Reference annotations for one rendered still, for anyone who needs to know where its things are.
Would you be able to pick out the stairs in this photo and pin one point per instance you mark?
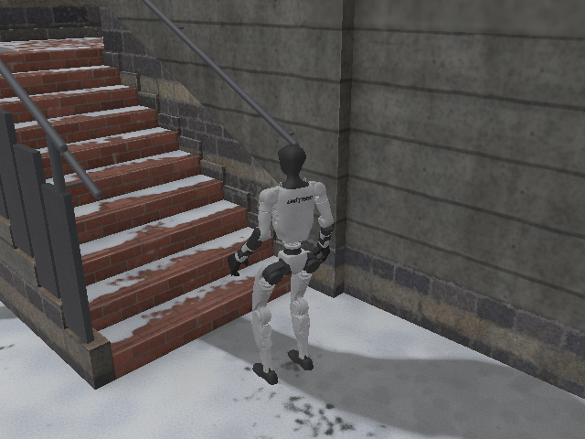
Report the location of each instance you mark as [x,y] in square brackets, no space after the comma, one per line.
[155,246]

